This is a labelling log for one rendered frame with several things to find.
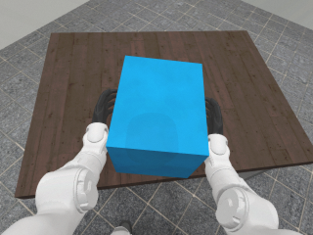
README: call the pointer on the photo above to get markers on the robot left forearm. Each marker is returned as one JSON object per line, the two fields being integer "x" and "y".
{"x": 93, "y": 153}

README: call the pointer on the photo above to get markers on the left robot upper arm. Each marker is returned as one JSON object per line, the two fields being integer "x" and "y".
{"x": 63, "y": 197}

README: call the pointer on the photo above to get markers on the robot left shin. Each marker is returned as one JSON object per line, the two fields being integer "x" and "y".
{"x": 120, "y": 228}

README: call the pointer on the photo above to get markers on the robot right hand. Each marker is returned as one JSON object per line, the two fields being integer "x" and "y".
{"x": 214, "y": 120}

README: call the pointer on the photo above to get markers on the robot left hand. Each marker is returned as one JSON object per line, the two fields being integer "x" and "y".
{"x": 102, "y": 111}

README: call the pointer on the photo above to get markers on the table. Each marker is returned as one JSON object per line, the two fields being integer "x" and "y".
{"x": 261, "y": 128}

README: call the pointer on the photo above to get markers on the robot right forearm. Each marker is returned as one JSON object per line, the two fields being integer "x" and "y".
{"x": 218, "y": 168}

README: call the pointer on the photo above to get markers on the carton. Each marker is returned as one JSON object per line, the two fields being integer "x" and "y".
{"x": 158, "y": 124}

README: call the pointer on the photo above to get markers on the robot left foot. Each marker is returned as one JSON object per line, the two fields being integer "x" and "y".
{"x": 126, "y": 224}

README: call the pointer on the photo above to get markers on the right robot upper arm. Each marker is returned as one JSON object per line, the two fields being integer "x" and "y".
{"x": 243, "y": 213}

